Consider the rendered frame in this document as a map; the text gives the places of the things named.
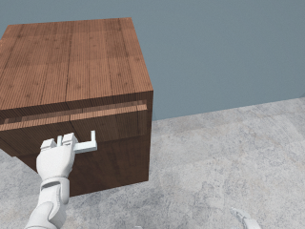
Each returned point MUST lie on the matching drawer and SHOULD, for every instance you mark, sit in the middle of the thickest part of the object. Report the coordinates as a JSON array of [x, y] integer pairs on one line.
[[24, 135]]

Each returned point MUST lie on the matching right robot hand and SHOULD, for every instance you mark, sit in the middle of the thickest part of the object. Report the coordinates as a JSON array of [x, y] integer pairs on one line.
[[244, 218]]

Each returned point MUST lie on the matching left robot forearm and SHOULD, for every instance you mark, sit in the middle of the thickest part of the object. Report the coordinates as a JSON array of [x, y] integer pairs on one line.
[[50, 212]]

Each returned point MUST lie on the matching cabinet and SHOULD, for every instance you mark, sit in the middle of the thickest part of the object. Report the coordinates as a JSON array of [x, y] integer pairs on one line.
[[68, 65]]

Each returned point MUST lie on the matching left robot hand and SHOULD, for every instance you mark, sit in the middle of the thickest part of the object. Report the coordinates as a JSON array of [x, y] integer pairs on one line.
[[56, 161]]

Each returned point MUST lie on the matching handle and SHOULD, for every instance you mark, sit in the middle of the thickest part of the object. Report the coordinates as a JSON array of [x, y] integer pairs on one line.
[[81, 147]]

